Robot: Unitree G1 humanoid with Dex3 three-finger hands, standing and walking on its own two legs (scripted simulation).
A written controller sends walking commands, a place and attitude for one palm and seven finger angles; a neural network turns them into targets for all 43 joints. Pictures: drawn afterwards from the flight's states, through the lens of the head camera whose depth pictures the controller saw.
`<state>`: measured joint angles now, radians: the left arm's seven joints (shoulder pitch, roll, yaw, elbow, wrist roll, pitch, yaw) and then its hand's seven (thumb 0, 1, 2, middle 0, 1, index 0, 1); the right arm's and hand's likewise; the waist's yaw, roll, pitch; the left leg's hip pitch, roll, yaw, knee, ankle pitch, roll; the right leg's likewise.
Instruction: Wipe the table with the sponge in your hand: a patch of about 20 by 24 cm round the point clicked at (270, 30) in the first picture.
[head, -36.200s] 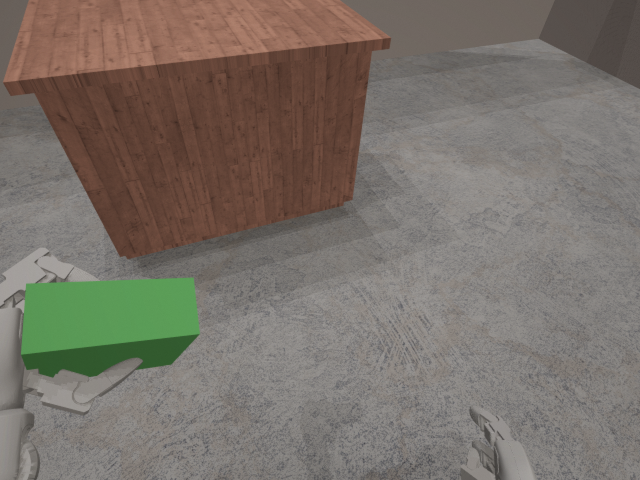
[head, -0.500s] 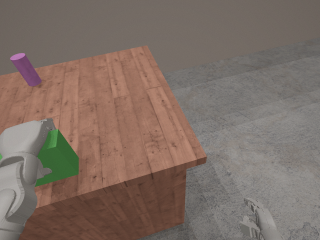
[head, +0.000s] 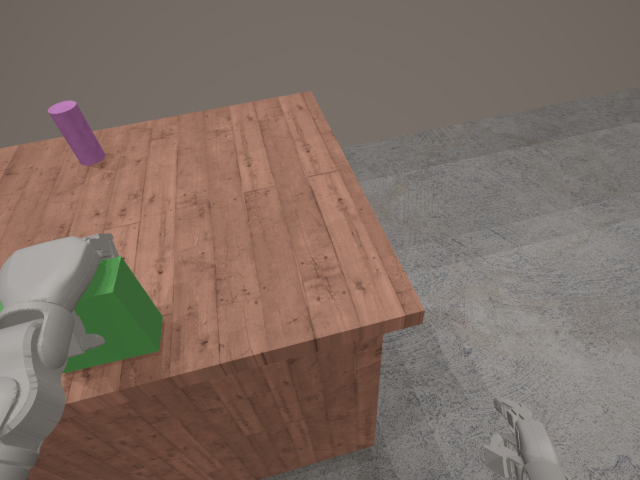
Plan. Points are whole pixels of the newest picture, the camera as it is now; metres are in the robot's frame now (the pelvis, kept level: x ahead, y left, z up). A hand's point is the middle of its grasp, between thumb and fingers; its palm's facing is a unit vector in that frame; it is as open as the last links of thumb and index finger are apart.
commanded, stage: lift the sponge slowly off the table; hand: left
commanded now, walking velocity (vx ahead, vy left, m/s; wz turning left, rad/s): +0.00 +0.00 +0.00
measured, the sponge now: (97, 327) +0.24 +0.33 +0.07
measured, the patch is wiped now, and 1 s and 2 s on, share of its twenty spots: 1.00 1.00 1.00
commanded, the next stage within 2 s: bring the sponge back beside the body in 1.38 s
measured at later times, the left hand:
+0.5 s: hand (82, 272) +0.26 +0.31 +0.16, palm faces +0.06 -0.02 -1.00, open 9.8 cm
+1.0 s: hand (64, 244) +0.27 +0.32 +0.19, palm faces +0.08 +0.00 -1.00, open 9.8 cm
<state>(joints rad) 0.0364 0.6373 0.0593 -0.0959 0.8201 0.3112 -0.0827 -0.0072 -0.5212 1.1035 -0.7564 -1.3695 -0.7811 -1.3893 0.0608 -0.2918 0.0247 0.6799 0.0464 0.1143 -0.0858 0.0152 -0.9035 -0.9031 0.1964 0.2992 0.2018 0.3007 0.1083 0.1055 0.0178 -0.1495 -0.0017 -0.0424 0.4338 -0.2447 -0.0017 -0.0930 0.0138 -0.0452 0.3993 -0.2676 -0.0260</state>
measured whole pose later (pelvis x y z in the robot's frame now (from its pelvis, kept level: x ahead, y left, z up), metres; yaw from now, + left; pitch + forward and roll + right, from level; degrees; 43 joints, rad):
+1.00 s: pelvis -0.01 +0.00 +0.00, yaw +0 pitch -2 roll +0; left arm -0.15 0.73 0.07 -0.09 0.79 0.39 -0.22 -0.01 -0.52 1.10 -0.76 -1.36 -0.78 -1.38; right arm 0.05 -0.31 0.05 0.66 0.06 0.12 -0.07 0.02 -0.90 -0.90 0.20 0.30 0.20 0.30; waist 0.11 0.12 0.01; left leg -0.16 0.00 -0.04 0.41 -0.22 -0.01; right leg -0.11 0.02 -0.04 0.40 -0.26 -0.03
